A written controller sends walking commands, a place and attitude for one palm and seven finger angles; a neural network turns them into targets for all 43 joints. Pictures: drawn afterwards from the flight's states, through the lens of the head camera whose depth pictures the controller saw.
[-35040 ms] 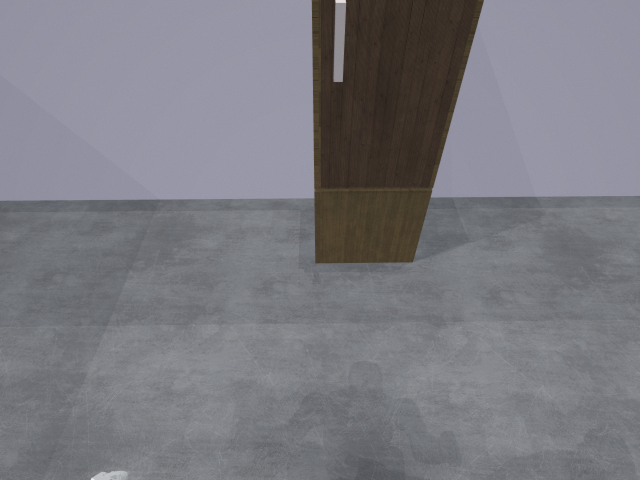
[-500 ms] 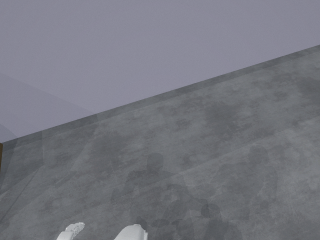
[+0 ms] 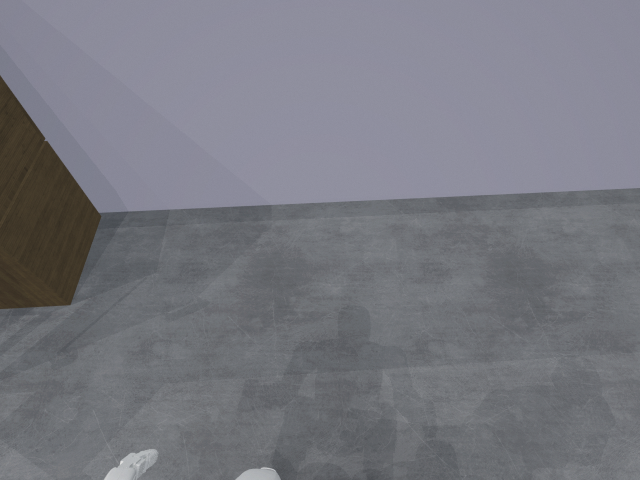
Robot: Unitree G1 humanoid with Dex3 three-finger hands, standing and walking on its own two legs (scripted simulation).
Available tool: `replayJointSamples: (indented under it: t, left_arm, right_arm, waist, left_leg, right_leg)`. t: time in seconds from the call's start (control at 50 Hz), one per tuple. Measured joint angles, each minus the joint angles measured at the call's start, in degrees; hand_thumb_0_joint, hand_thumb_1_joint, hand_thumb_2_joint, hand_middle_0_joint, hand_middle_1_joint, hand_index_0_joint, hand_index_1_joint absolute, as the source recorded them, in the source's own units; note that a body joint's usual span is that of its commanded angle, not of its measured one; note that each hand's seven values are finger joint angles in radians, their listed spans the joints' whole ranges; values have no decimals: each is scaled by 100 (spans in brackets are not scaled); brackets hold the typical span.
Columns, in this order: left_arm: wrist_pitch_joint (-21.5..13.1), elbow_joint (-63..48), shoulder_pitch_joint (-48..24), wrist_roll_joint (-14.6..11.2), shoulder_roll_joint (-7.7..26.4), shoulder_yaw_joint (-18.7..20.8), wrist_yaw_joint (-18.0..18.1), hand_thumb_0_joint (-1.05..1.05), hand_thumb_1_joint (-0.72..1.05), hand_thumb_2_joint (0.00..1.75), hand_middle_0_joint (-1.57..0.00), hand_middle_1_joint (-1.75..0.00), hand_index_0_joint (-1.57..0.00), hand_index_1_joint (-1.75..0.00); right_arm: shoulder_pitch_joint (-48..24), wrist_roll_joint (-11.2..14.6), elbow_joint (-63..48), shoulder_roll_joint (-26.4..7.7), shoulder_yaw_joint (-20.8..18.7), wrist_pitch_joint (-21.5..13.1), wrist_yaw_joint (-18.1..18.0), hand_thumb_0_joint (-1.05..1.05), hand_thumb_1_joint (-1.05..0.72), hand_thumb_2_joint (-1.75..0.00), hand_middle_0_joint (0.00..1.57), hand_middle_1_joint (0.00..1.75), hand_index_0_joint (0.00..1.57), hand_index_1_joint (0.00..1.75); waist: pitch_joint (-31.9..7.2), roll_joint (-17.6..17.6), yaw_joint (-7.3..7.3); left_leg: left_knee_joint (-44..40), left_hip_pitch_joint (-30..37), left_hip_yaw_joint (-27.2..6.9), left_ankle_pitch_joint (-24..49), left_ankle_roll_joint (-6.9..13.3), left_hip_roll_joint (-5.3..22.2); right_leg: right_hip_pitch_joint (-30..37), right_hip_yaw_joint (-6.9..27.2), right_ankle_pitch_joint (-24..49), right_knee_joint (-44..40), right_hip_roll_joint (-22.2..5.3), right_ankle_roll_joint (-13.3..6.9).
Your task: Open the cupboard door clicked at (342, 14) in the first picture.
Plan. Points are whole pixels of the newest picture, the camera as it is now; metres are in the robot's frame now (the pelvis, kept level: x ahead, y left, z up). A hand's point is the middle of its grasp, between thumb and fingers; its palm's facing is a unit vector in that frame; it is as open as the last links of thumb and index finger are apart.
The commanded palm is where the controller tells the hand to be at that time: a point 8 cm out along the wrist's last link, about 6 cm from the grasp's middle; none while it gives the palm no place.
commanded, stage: turn to face it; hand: left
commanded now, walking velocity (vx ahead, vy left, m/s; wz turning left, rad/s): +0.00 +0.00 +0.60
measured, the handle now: out of the picture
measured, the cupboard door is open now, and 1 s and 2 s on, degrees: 50 50 50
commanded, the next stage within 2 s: take the last steps up to it in 1.42 s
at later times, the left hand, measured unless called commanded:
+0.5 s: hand out of the picture +0.05 +0.25 -0.15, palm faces +0.31 -0.92 -0.24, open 7.4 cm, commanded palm none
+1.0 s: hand out of the picture -0.05 +0.22 -0.18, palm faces +0.59 -0.77 -0.23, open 7.4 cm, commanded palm none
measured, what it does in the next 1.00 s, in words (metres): steps on the spot, turning left: left foot, then right foot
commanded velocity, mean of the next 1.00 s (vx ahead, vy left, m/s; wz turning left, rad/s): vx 0.00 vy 0.00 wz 0.59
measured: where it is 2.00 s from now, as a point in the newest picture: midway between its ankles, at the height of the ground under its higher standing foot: outside the picture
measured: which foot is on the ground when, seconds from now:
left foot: up 0.00-0.24, down 0.26-0.60, up 0.62-0.88, down 0.90-1.00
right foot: down 0.00-0.24, up 0.26-0.60, down 0.62-0.88, up 0.90-1.00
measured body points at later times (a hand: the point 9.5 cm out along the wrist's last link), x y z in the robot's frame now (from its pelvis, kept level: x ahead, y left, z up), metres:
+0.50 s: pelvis +0.01 +0.01 +0.01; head +0.06 +0.04 +0.46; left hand +0.03 +0.29 -0.13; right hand +0.16 -0.21 -0.12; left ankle +0.01 +0.12 -0.73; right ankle +0.05 -0.15 -0.67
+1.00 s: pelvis +0.02 +0.01 +0.00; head +0.05 +0.06 +0.44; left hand -0.08 +0.26 -0.16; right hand +0.26 -0.15 -0.12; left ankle -0.03 +0.11 -0.72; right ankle +0.06 -0.14 -0.67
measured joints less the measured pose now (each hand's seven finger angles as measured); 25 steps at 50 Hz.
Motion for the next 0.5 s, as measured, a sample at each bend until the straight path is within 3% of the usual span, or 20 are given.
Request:
replayJointSamples:
  t: [0.06,0.1,0.18,0.24,0.26,0.28,0.32,0.36,0.42,0.5]
  left_arm:
    - [-25,21,35,32,-150,-64,46,0,91,90,-19,-29,-20,-30]
    - [-14,48,107,45,-206,-90,69,0,90,90,-20,-29,-20,-30]
    - [-42,124,208,64,-225,-128,42,0,90,90,-20,-29,-21,-30]
    - [-28,158,310,29,-204,-126,-8,0,90,90,-20,-29,-21,-30]
    - [10,156,344,3,-200,-112,-27,0,90,90,-20,-29,-21,-30]
    - [77,179,311,-6,-154,-97,-25,0,90,90,-20,-29,-21,-30]
    - [212,262,205,-1,-62,-55,6,1,90,90,-20,-29,-21,-30]
    - [275,321,70,-6,-9,-10,16,1,90,90,-20,-29,-21,-30]
    - [261,272,-82,-18,11,17,-7,1,91,90,-20,-29,-20,-30]
    - [220,146,-223,-33,-9,11,-17,1,91,90,-19,-29,-20,-30]
  right_arm:
    - [-105,-5,61,-145,-88,95,46,0,-91,-89,20,30,20,30]
    - [-181,4,82,-159,-107,126,74,0,-91,-89,20,30,20,30]
    - [-312,45,15,-94,-61,84,121,0,-91,-89,20,30,20,30]
    - [-360,46,-109,-101,-4,-14,145,0,-91,-89,20,30,20,30]
    - [-352,29,-168,-132,-1,-78,147,0,-91,-89,20,30,20,30]
    - [-380,16,-188,-107,0,-128,128,0,-91,-89,20,30,20,30]
    - [-382,-7,-206,-34,44,-196,68,0,-91,-89,20,30,20,30]
    - [-314,-23,-201,26,77,-230,-4,0,-91,-89,20,30,20,30]
    - [-204,-33,-123,66,113,-225,-58,0,-91,-89,20,30,20,30]
    - [-47,-56,-9,83,101,-166,-53,0,-91,-89,20,30,21,30]
  waist:
    - [99,149,-43]
    - [128,86,-59]
    - [184,-199,-29]
    - [166,-304,-15]
    - [119,-259,-29]
    - [149,-309,-13]
    - [188,-374,16]
    - [194,-359,16]
    - [185,-256,29]
    - [116,-67,-31]
  left_leg:
    - [1727,-513,210,-686,-44,16]
    - [2174,-611,460,-745,-114,83]
    - [1172,-251,882,-669,-175,150]
    - [-164,234,1013,151,-84,134]
    - [-343,246,936,558,196,148]
    - [-174,155,904,516,364,104]
    - [-36,109,818,278,435,60]
    - [-208,169,671,297,389,29]
    - [-585,305,451,547,331,10]
    - [-851,381,135,730,282,6]
  right_leg:
    - [115,-249,-164,145,-86,-77]
    - [267,-350,-166,-7,-180,-55]
    - [439,-525,-128,-171,-429,26]
    - [355,-700,-354,180,-592,157]
    - [181,-733,-537,586,-603,218]
    - [-38,-582,-925,1159,-603,258]
    - [-470,-239,-1329,2269,-455,282]
    - [-765,-58,-1185,2876,-310,292]
    - [-917,63,-939,2857,-169,292]
    - [-728,130,-899,1996,-14,253]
